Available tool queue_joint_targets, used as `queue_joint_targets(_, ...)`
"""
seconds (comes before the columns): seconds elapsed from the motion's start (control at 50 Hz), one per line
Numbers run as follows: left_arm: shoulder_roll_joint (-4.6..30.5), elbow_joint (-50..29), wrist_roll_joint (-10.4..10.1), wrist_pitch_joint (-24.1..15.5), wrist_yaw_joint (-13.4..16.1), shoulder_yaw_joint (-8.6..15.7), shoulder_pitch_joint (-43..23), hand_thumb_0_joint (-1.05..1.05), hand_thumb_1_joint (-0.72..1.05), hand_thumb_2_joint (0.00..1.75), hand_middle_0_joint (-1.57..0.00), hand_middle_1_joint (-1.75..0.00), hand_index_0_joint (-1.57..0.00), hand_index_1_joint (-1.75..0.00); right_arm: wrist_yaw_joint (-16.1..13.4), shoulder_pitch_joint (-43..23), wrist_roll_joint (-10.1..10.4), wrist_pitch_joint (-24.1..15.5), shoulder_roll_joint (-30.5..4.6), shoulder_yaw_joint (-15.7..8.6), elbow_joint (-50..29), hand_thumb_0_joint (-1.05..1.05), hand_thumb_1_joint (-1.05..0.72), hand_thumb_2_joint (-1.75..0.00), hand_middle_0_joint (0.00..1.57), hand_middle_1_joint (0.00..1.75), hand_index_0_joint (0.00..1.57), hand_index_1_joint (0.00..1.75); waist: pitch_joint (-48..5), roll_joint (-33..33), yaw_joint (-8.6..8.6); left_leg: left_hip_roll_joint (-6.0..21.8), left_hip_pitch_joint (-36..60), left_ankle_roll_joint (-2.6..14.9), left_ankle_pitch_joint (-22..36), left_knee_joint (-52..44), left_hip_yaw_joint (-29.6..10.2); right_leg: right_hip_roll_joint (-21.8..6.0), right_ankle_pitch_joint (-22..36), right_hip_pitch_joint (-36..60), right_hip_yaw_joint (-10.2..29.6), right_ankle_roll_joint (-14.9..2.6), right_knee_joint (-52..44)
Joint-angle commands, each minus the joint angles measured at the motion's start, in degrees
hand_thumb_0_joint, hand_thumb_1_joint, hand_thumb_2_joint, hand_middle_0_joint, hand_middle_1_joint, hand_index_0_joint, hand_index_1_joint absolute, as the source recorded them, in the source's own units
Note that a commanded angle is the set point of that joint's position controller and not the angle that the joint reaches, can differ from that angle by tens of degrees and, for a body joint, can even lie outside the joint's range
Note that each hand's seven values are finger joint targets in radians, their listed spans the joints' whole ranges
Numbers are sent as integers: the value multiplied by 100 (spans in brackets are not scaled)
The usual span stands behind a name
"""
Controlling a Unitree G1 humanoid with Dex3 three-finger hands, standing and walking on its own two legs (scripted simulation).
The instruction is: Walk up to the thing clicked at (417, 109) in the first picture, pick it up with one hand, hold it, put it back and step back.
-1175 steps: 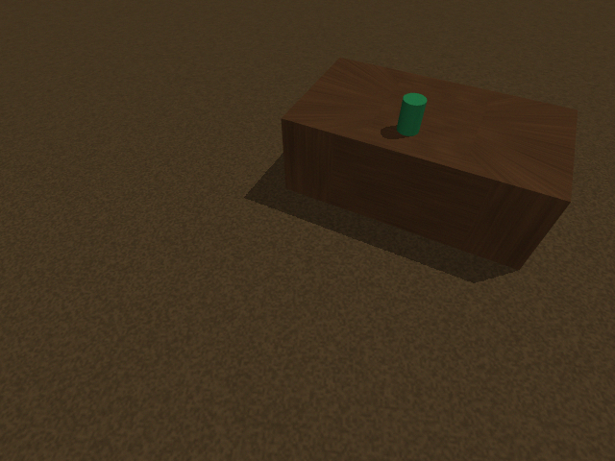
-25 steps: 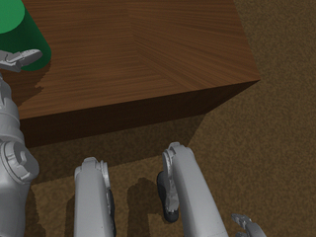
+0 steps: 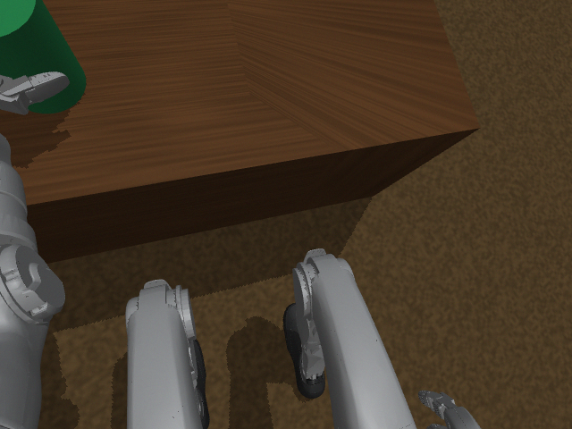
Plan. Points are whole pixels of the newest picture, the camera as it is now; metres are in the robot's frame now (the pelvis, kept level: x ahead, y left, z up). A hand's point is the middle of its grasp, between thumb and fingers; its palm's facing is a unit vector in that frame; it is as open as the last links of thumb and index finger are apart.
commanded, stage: loosen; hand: left
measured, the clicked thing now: (19, 46) +0.57 +0.22 +0.02
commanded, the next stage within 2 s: open in 0.04 s
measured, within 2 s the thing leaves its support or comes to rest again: neither
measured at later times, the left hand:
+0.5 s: hand out of the picture +0.57 +0.24 +0.02, palm faces +0.28 -0.96 -0.02, open 15.3 cm
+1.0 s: hand out of the picture +0.55 +0.30 +0.16, palm faces +0.29 -0.96 -0.06, open 17.6 cm
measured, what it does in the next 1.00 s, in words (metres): rises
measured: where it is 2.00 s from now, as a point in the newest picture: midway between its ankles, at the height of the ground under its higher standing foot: (251, 384)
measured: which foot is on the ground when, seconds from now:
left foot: down 0.00-1.00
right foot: down 0.00-1.00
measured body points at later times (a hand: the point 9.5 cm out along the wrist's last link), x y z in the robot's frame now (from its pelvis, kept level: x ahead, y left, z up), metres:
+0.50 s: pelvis +0.00 +0.00 +0.00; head +0.23 +0.04 +0.38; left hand +0.55 +0.29 +0.03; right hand +0.04 -0.28 -0.11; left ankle +0.07 +0.13 -0.40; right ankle +0.10 -0.13 -0.40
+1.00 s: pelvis +0.02 +0.00 +0.10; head +0.21 +0.04 +0.50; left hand +0.53 +0.35 +0.16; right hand +0.05 -0.27 -0.02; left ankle +0.07 +0.13 -0.40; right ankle +0.10 -0.13 -0.40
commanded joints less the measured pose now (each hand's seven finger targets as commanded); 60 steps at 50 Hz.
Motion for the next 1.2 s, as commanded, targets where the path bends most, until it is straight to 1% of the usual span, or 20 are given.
queue_joint_targets(0.0, 1531, -1371, -78, -377, 44, 58, -2452, 0, -17, 98, -118, -121, -120, -120, -62, 1228, -13, -27, -1275, -411, -92, 0, -94, -90, 20, 30, 20, 30, -4102, 1316, 15, 3, 2621, 168, 1012, -1440, 161, 84, 926, 2318, -190, -322, -1161)
queue_joint_targets(0.06, 1612, -1632, -109, -378, 9, 104, -2532, 0, -31, 74, -101, -97, -104, -96, -70, 1307, -13, -17, -1300, -414, -75, 0, -93, -90, 20, 30, 20, 30, -4399, 1482, 55, 10, 2844, 142, 1311, -1412, 154, 90, 1127, 2328, -191, -340, -1095)
queue_joint_targets(0.16, 1362, -1439, -114, -279, 3, -60, -2460, 0, -52, 41, -70, -63, -74, -63, -78, 1324, 7, 0, -1258, -415, -43, 0, -94, -90, 20, 30, 20, 30, -4105, 1316, -63, -7, 2576, 170, 1209, -1388, 178, 87, 1085, 2374, -173, -320, -1163)
queue_joint_targets(0.2, 1517, -1481, -121, -259, 8, 60, -2385, 0, -57, 29, -62, -51, -62, -50, -80, 1292, 22, 7, -1265, -430, -80, 0, -94, -90, 20, 30, 20, 30, -4129, 1251, 22, -9, 2544, 183, 1172, -1376, 200, 93, 1055, 2446, -154, -312, -1179)
queue_joint_targets(0.26, 1268, -1018, -136, -204, -11, 6, -2077, 0, -61, 21, -52, -41, -52, -41, -74, 1292, 27, 6, -1273, -425, -56, 0, -93, -90, 20, 30, 20, 30, -3863, 1081, -6, -16, 2415, 201, 1118, -1357, 201, 79, 1028, 2363, -149, -308, -1210)
queue_joint_targets(0.32, 1514, -1407, -139, -262, -10, 137, -2278, 0, -61, 18, -46, -35, -46, -35, -81, 1301, 17, 4, -1251, -426, -104, 0, -93, -90, 20, 30, 20, 30, -4184, 1086, 58, -22, 2436, 225, 1402, -1252, 241, 90, 1314, 2628, -113, -294, -1188)
queue_joint_targets(0.44, 1305, -1227, -124, -260, -28, 20, -2145, 0, -61, 9, -31, -21, -31, -21, -75, 1283, 18, 2, -1275, -438, -94, 0, -93, -90, 20, 30, 20, 30, -3842, 1134, 15, -5, 2460, 193, 1202, -1363, 191, 87, 1083, 2326, -154, -320, -1193)
queue_joint_targets(0.52, 1836, -1808, -79, -339, -34, 201, -2476, 0, -61, 8, -12, -14, -13, -14, -76, 1184, 18, 3, -1263, -424, -181, 0, -92, -90, 20, 30, 20, 30, -4312, 1330, 120, -15, 2610, 199, 1264, -1337, 229, 92, 1153, 2562, -117, -312, -1148)
queue_joint_targets(0.66, 2565, -2551, -113, -17, -85, 517, -2687, 0, -61, 7, -8, -9, -7, -10, -182, 1357, 125, 126, -1329, -469, -260, 0, -93, -91, 20, 30, 20, 30, -5134, 1727, 252, 0, 3508, 168, 1642, -1812, 170, 87, 1396, 3218, -64, -338, -1510)
queue_joint_targets(0.78, 2240, -2024, -200, 628, -314, 193, -1975, 0, -61, 8, -4, -9, -5, -8, -337, 1314, 305, 190, -1285, -495, -225, 0, -92, -90, 20, 30, 20, 30, -4326, 1331, 88, 55, 3730, 208, 1010, -2582, 55, 100, 936, 3535, -55, -295, -2357)
queue_joint_targets(0.82, 2223, -1585, -290, 795, -436, 257, -1454, 0, -61, 7, -3, -8, -4, -7, -399, 1254, 364, 160, -1296, -491, -223, 0, -91, -90, 20, 30, 20, 30, -3908, 1002, 135, 84, 3755, 233, 990, -2746, 29, 110, 923, 3667, -72, -260, -2585)
queue_joint_targets(0.88, 1705, -1285, -441, 892, -698, -83, -1093, 0, -61, 5, -4, -9, -6, -7, -431, 1235, 407, 39, -1219, -461, -217, 0, -91, -90, 20, 30, 20, 30, -3370, 820, 61, 112, 3793, 253, 1197, -2876, 52, 137, 1109, 3786, -105, -263, -2852)
queue_joint_targets(0.96, 1478, -1579, -686, 729, -890, -114, -1046, 0, -53, 6, -6, -4, -5, -5, -438, 1223, 444, -126, -1147, -475, -159, 0, -86, -90, 20, 30, 20, 30, -2902, 789, 169, 125, 3985, 235, 1339, -3106, 49, 142, 1234, 3818, -79, -301, -3080)
queue_joint_targets(0.98, 2205, -827, 251, 1237, -549, -330, -394, 0, -53, 7, -7, -7, -7, -7, -400, 1131, 433, -2, -1254, -562, -275, 0, -88, -90, 20, 30, 20, 30, -3143, 1016, 499, 69, 4842, 188, 1504, -3683, 60, 119, 1263, 4171, -13, -370, -3472)
queue_joint_targets(1.02, 1680, -1554, 109, 1438, -294, -606, -1212, 0, -55, 7, -7, -7, -7, -7, -380, 1106, 515, 67, -1209, -573, -422, 0, -90, -91, 20, 30, 20, 30, -3122, 1098, 283, 156, 5381, 116, 1513, -4038, -109, 162, 1271, 4154, -66, -359, -3713)
queue_joint_targets(1.06, 2406, -2140, 256, 1515, -93, -283, -1356, 0, -55, 7, -8, -7, -7, -7, -379, 1187, 528, 141, -1194, -594, -475, 0, -91, -91, 20, 30, 20, 30, -3794, 1427, 552, 134, 5975, 91, 1883, -4285, -48, 190, 1566, 4806, -33, -332, -3972)
queue_joint_targets(1.08, 2521, -2144, 318, 1557, 15, -242, -1304, 0, -56, 7, -8, -7, -7, -7, -380, 1204, 545, 152, -1148, -576, -450, 0, -92, -91, 20, 30, 20, 30, -3922, 1478, 542, 145, 6245, 73, 2098, -4394, -93, 190, 1702, 4982, -51, -321, -4026)
queue_joint_targets(1.12, 3333, -2382, 479, 1597, 275, 185, -1315, 0, -56, 7, -9, -8, -8, -8, -416, 1367, 544, 234, -1157, -578, -317, 0, -97, -93, 20, 30, 20, 30, -4322, 1501, 626, 106, 6516, 133, 2484, -4491, 61, 198, 2047, 5726, -9, -298, -4272)
queue_joint_targets(1.14, 3327, -2337, 486, 1619, 368, 261, -1184, 0, -56, 5, -5, -5, -5, -5, -438, 1443, 554, 263, -1126, -559, -284, 0, -90, -90, 20, 30, 20, 30, -4385, 1510, 608, 104, 6781, 131, 2760, -4596, 78, 201, 2209, 5886, -12, -305, -4385)
queue_joint_targets(1.18, 2713, -2195, 458, 1676, 500, -85, -1036, 0, -54, 6, -5, -5, -5, -5, -458, 1367, 533, 248, -1003, -504, -252, 0, -89, -90, 20, 30, 20, 30, -3992, 1616, 550, 117, 7202, 79, 2976, -4857, 26, 213, 2175, 5791, -61, -331, -4597)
